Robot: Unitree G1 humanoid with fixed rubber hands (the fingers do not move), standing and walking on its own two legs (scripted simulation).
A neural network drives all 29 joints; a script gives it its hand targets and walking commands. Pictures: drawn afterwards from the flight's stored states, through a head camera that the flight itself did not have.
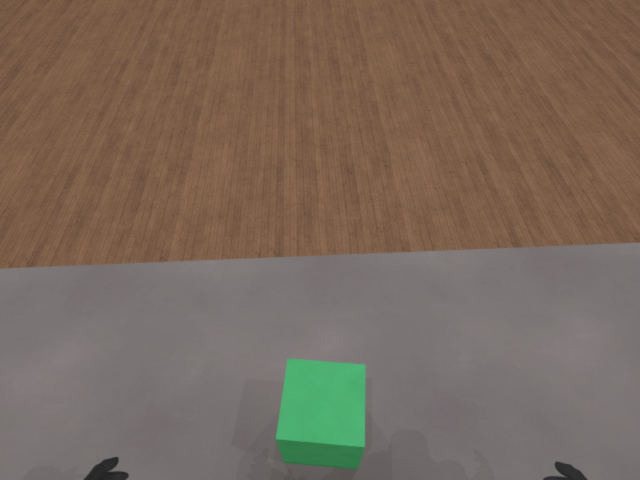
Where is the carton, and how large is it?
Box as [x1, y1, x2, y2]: [276, 359, 365, 469]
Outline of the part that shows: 287,359 276,434 276,440 283,461 291,463 357,469 364,447 365,365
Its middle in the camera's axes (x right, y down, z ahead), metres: +0.00 +0.49 +1.07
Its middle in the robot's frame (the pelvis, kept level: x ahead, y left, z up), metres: +0.39 +0.02 -0.66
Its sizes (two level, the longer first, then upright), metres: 0.210 0.200 0.250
